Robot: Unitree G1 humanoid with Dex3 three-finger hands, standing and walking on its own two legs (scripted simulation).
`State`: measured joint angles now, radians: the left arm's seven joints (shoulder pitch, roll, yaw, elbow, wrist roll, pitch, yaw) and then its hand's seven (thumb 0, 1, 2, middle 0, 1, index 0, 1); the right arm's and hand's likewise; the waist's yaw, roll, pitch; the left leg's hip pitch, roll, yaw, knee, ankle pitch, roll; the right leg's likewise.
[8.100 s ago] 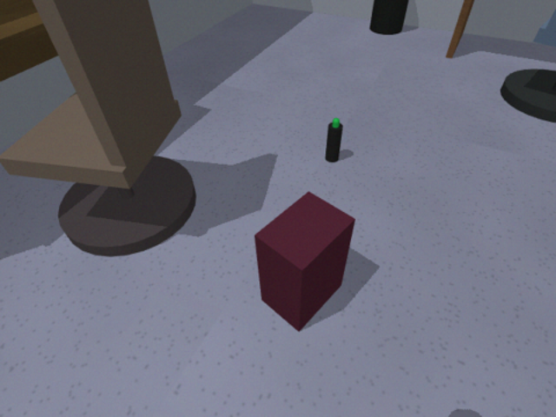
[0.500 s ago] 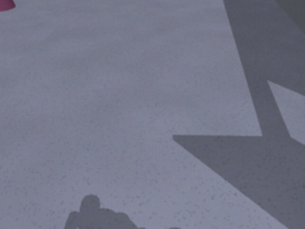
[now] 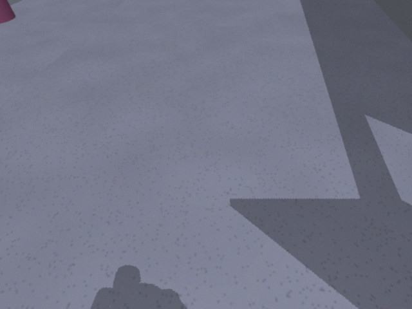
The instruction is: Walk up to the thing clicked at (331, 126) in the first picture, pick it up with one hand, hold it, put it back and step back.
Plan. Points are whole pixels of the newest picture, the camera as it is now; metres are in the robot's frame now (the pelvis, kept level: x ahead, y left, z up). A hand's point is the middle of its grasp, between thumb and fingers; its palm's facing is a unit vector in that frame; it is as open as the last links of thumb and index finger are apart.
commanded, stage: walk up
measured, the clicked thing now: out of the picture -0.41 +1.63 -0.64
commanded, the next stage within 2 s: stand in 1.74 s
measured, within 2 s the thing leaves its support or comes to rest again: neither
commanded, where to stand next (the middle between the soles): +0.42 +0.03 m, yaw +0 degrees
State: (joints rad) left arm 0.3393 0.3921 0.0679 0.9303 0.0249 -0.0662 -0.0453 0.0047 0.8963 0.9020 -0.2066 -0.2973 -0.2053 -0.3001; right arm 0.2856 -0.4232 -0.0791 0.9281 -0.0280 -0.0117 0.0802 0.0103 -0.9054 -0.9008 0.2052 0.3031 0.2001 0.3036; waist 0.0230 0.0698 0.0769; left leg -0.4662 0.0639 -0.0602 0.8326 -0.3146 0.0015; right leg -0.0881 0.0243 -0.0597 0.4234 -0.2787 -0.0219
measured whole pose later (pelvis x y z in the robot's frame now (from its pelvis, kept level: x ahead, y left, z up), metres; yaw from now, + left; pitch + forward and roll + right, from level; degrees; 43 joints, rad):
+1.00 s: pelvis +0.33 +0.05 -0.02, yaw -2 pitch -3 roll -1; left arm 0.27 0.41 0.03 0.89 -0.01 0.00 -0.01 0.01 0.90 0.90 -0.20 -0.30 -0.20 -0.30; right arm 0.23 -0.37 -0.02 0.86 -0.02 -0.05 0.01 0.01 -0.90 -0.90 0.21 0.30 0.20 0.30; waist 0.02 -0.04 0.11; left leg -0.39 0.03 0.05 0.66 -0.22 0.02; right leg -0.32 -0.01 0.02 0.88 -0.54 -0.03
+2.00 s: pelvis +0.37 +0.03 +0.01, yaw -2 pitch -2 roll +0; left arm 0.10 0.35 0.01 1.16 0.01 -0.01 -0.02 0.00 0.90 0.90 -0.20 -0.30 -0.20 -0.30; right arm 0.10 -0.35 0.00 1.17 -0.01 -0.02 0.01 0.01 -0.90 -0.90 0.21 0.30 0.20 0.30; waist -0.02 0.00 0.04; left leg -0.18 0.04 0.05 0.33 -0.11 -0.01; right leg -0.07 -0.02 -0.03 0.31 -0.21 0.02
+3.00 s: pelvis +0.39 +0.03 +0.01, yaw -2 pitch -2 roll +0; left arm 0.11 0.35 0.01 1.13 0.01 -0.01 -0.01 0.00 0.90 0.90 -0.20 -0.30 -0.20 -0.30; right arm 0.09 -0.35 0.00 1.15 -0.01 -0.01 0.01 0.01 -0.90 -0.90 0.21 0.30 0.20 0.30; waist -0.01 0.00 0.04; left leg -0.15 0.04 0.05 0.32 -0.13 -0.01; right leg -0.03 -0.03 -0.03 0.29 -0.22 0.02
